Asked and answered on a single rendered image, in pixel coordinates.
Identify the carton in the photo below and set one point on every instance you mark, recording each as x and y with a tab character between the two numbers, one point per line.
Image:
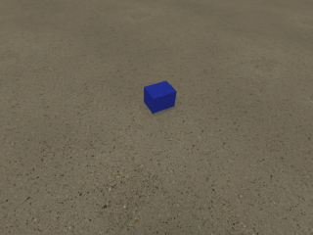
159	96

